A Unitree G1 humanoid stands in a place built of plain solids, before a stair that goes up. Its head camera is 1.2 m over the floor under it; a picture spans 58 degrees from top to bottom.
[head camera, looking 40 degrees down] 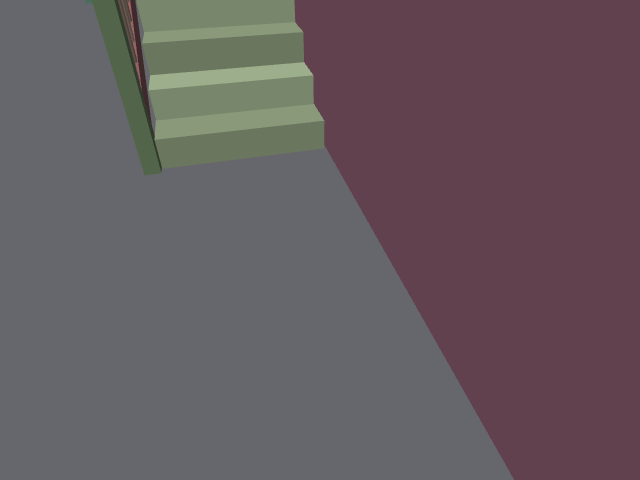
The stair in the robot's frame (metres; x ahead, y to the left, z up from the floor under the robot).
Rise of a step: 0.17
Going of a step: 0.23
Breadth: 0.90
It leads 15 degrees to the left of straight ahead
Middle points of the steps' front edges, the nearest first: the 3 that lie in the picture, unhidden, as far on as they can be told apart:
2.14 0.41 0.17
2.36 0.47 0.34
2.59 0.53 0.51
